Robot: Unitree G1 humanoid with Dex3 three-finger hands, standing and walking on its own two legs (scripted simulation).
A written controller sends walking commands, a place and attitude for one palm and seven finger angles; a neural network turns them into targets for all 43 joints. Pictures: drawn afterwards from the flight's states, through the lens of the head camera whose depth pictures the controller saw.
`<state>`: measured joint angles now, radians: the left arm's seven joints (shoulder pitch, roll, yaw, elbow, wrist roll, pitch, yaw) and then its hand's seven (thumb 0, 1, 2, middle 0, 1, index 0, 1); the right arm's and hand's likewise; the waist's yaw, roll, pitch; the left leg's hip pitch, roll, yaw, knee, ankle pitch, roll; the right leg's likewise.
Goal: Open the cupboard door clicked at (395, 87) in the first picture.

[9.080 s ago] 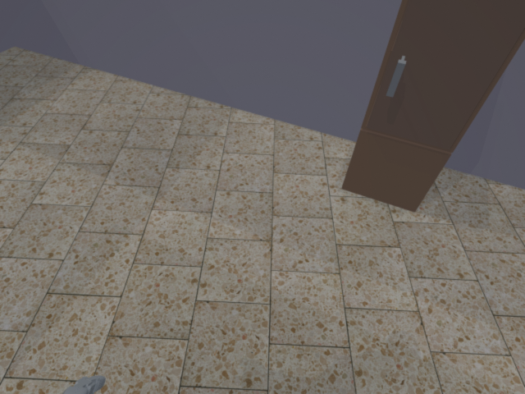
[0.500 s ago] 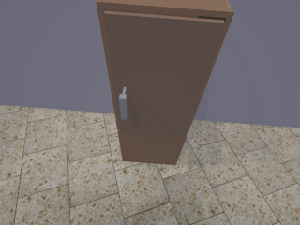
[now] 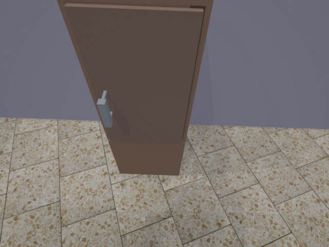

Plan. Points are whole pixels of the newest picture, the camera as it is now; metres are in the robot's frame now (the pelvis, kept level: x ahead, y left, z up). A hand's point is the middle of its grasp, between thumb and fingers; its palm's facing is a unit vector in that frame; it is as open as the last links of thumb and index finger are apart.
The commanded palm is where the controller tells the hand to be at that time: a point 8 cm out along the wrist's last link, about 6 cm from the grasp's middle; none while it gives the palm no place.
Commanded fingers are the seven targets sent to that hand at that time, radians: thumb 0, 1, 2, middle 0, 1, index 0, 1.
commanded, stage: come to a stop and stand still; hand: left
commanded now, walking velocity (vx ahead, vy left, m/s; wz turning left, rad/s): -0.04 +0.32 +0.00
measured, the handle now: (106, 109) +0.56 +0.23 -0.07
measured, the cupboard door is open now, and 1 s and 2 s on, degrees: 0 0 0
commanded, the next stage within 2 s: look again from close up in 1.00 s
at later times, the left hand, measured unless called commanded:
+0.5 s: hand out of the picture +0.04 +0.20 -0.17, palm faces -0.02 -0.97 -0.25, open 7.3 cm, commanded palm none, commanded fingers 0.00 0.90 0.90 -0.20 -0.30 -0.20 -0.30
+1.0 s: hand out of the picture +0.05 +0.17 -0.16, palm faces -0.03 -0.98 -0.21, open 7.3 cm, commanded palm none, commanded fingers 0.00 0.90 0.90 -0.20 -0.30 -0.20 -0.30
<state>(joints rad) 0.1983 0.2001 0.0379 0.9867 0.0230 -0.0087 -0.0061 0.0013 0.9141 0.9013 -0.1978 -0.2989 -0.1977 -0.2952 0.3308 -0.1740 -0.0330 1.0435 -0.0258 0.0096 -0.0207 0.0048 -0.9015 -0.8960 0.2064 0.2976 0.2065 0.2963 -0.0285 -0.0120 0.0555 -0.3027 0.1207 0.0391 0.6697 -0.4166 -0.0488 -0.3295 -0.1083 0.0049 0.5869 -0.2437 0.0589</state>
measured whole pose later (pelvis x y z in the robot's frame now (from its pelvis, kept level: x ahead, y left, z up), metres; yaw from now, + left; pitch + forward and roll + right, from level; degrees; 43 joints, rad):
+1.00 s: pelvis +0.02 -0.01 +0.01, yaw -1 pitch -1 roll +1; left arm 0.25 0.17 -0.01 1.06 0.02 0.00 0.02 0.00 0.92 0.90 -0.20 -0.30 -0.20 -0.30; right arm 0.28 -0.17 -0.01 1.07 -0.02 -0.01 -0.02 0.01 -0.91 -0.90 0.20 0.30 0.20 0.30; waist -0.01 0.00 0.03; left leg -0.21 0.01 0.10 0.51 -0.29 0.02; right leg -0.20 -0.05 0.04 0.53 -0.33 0.04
